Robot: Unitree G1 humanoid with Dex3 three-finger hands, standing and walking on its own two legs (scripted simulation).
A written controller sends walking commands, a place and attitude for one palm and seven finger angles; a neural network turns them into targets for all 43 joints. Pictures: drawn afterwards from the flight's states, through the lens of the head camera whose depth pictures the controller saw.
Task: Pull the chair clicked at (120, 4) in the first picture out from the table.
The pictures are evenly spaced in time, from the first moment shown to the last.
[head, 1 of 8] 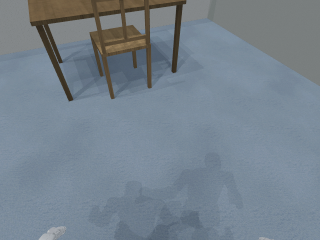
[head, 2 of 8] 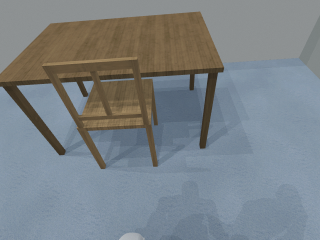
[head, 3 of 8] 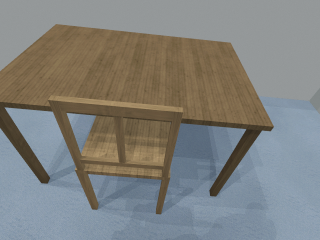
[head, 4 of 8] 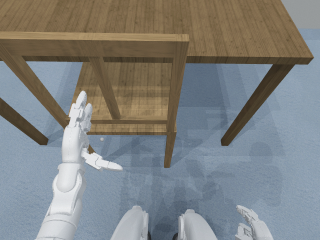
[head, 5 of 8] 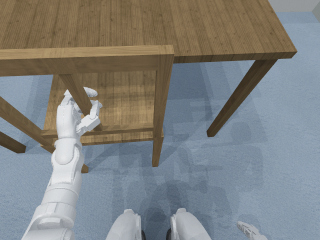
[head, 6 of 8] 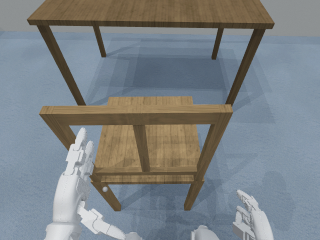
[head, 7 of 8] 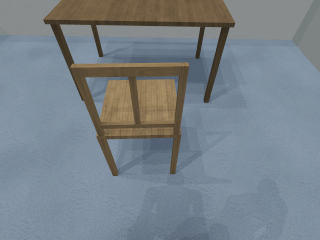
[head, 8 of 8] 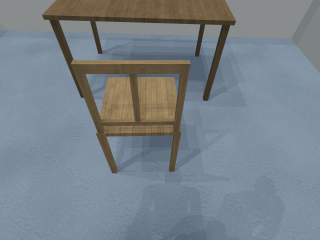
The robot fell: no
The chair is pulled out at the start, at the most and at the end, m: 0.00 0.57 0.57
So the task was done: yes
